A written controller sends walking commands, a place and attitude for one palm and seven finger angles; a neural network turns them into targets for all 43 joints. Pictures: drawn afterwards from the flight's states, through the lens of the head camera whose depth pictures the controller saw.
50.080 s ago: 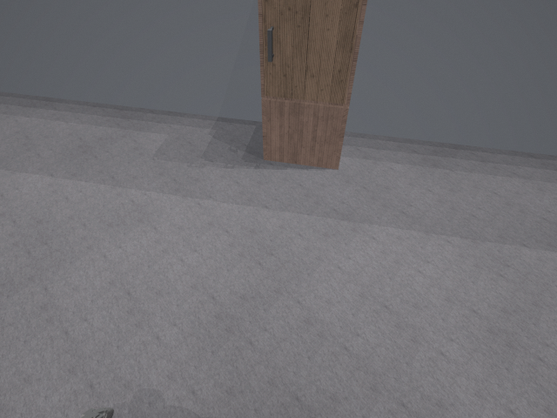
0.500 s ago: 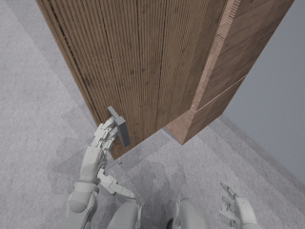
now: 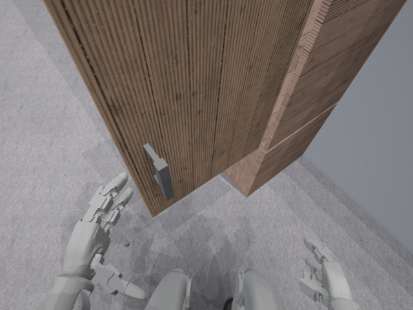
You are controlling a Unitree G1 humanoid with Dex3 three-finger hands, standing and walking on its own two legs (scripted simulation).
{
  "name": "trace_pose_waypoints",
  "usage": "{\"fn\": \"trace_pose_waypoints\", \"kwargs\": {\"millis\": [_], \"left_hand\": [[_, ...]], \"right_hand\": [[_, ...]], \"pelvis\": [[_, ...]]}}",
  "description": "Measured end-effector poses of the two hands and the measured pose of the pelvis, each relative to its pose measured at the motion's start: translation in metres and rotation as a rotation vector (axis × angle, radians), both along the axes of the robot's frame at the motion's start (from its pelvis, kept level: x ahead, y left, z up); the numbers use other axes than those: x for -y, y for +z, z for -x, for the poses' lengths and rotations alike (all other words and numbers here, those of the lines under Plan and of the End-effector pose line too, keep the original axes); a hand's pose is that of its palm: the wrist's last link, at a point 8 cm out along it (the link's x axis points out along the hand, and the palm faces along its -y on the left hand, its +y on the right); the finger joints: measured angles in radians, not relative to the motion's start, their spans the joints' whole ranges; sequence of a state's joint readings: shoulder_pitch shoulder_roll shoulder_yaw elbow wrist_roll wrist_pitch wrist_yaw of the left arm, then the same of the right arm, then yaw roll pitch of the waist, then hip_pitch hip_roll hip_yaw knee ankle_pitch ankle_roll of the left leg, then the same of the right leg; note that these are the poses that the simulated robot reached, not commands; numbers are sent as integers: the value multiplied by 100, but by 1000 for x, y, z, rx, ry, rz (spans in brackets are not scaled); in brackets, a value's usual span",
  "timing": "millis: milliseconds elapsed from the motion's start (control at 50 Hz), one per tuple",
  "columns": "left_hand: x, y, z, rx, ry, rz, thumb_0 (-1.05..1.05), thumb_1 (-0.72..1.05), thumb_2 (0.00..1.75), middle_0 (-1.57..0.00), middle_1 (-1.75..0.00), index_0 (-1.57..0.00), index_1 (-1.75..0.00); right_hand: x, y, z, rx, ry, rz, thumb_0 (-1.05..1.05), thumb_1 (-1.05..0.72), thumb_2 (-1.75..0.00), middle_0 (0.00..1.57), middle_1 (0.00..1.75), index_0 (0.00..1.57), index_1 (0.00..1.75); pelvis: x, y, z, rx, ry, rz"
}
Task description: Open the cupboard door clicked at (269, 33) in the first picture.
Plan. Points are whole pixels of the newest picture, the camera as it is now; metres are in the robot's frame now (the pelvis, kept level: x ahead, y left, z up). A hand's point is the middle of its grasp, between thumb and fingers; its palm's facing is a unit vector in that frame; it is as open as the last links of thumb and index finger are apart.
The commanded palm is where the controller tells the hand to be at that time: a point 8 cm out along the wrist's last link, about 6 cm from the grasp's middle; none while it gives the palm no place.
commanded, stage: slide the hand sideways off the handle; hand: left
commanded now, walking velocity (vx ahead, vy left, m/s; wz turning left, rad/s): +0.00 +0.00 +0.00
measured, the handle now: (159, 173) +0.35 +0.12 +0.04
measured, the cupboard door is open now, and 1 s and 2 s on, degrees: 89 89 89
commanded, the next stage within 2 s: draw the hand back to the body in 0.16 s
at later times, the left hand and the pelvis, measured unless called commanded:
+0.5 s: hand (97, 239) +0.22 +0.18 +0.08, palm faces -0.06 -1.00 -0.07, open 16.3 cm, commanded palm +0.19 +0.24 +0.09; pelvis +0.00 +0.00 +0.02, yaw +0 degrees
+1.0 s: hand (19, 226) +0.21 +0.24 +0.17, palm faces +0.25 -0.89 -0.38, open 14.5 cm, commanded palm +0.18 +0.28 +0.21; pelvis +0.04 +0.01 +0.10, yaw +1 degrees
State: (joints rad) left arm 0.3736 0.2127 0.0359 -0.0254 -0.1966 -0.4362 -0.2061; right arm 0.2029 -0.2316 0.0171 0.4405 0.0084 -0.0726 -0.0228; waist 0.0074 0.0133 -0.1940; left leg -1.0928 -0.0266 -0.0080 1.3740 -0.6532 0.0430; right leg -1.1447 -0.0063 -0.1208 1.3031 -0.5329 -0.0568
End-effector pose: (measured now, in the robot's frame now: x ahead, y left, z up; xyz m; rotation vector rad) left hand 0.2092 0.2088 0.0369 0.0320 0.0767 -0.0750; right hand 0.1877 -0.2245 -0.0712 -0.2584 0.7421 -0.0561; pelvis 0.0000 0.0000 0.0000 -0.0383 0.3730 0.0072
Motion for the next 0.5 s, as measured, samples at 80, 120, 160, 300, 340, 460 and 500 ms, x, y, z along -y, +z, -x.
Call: {"fn": "trace_pose_waypoints", "kwargs": {"millis": [80,120,160,300,340,460,500], "left_hand": [[-7,0,5,-1,-1,-5,-1,-50,30,-15,-30,-15,-30],[-11,0,7,-4,-1,-8,-1,-50,30,-15,-30,-15,-30],[-14,0,8,-8,-2,-10,-1,-50,30,-15,-30,-15,-30],[-15,1,5,0,-18,5,-1,-50,30,-14,-30,-15,-30],[-14,5,3,4,-28,3,-1,-50,30,-14,-30,-15,-30],[-23,39,6,9,-4,-30,-1,-49,30,-15,-30,-15,-30],[-29,51,8,6,14,-36,-1,-49,30,-15,-30,-15,-30]], "right_hand": [[5,0,1,7,-13,9,1,-90,-89,20,30,21,30],[6,0,1,10,-19,11,1,-90,-89,20,30,21,30],[7,0,2,14,-24,15,1,-90,-89,20,30,21,30],[8,-1,5,27,-26,20,1,-90,-89,20,30,21,30],[7,0,6,25,-32,17,1,-90,-89,20,30,21,30],[1,16,12,15,-64,-14,1,-90,-89,20,30,21,30],[-2,24,13,19,-69,-21,1,-90,-89,20,30,21,30]], "pelvis": [[2,-2,0,0,-1,2],[3,-2,1,0,-1,3],[3,-3,1,1,0,5],[3,-5,3,-1,1,9],[2,-3,4,4,-1,9],[1,15,0,43,-1,10],[0,23,-2,57,3,11]]}}
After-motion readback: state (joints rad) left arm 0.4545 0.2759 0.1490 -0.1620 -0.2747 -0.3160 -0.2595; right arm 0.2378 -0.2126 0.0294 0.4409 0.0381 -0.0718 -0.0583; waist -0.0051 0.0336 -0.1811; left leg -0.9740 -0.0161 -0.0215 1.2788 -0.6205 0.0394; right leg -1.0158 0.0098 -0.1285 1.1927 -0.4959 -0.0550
